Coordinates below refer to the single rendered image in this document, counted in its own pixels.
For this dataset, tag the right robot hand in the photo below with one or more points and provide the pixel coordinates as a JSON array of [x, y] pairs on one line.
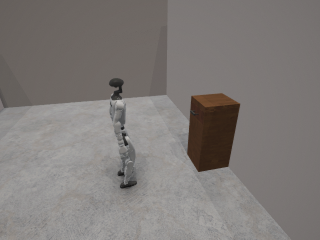
[[122, 150]]

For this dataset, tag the cabinet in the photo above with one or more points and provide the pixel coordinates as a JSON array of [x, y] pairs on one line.
[[210, 144]]

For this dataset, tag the right robot forearm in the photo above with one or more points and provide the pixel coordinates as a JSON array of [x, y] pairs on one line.
[[118, 132]]

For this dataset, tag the left robot upper arm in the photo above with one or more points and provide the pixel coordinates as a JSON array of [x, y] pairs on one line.
[[110, 111]]

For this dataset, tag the left robot foot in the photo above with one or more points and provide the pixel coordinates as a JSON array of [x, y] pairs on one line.
[[120, 173]]

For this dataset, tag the right robot upper arm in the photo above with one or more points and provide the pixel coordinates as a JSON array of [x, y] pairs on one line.
[[119, 107]]

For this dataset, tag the drawer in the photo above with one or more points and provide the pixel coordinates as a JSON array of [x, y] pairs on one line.
[[198, 111]]

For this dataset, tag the robot foot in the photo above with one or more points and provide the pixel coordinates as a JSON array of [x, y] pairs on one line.
[[130, 184], [120, 173]]

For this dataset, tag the right robot foot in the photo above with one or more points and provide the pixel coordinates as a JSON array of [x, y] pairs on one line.
[[130, 184]]

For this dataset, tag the handle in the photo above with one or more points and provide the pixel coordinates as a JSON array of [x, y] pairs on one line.
[[192, 112]]

